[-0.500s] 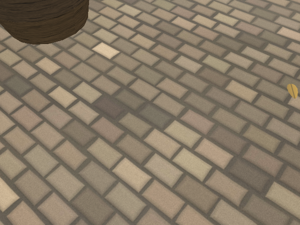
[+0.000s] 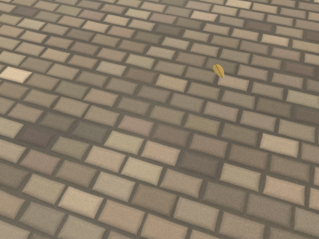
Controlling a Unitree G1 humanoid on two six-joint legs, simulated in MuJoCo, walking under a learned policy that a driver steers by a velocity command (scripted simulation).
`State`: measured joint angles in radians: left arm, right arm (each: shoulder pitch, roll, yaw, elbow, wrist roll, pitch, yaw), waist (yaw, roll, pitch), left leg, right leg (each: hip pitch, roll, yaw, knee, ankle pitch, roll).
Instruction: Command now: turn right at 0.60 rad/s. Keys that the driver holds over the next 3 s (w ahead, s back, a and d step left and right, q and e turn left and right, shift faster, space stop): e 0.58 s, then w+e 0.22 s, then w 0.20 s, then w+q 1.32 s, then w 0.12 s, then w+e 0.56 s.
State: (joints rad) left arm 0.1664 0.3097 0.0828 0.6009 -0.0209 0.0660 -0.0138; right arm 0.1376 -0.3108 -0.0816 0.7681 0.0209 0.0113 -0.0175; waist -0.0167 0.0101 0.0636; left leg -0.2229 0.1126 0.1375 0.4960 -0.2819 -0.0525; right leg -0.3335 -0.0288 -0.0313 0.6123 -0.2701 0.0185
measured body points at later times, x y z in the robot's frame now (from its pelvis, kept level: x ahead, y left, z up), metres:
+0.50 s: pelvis +0.02 -0.01 +0.00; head +0.05 -0.02 +0.45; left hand +0.26 +0.22 -0.08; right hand +0.11 -0.33 -0.09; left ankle +0.07 +0.11 -0.73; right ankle +0.01 -0.12 -0.74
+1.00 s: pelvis +0.07 -0.09 -0.01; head +0.08 -0.12 +0.44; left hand +0.37 +0.03 -0.07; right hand -0.05 -0.37 -0.13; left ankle +0.06 +0.10 -0.71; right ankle +0.02 -0.18 -0.74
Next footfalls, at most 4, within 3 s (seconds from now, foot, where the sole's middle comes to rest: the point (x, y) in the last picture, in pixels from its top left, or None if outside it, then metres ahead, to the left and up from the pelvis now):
0.02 right None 0.05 -0.12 -0.77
0.52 left None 0.10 0.09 -0.77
0.96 right None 0.05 -0.21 -0.77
1.46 left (222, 232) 0.46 -0.21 -0.77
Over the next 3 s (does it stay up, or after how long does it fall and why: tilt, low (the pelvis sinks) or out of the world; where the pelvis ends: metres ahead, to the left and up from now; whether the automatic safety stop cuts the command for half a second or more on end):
stays up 1.10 -0.29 -0.02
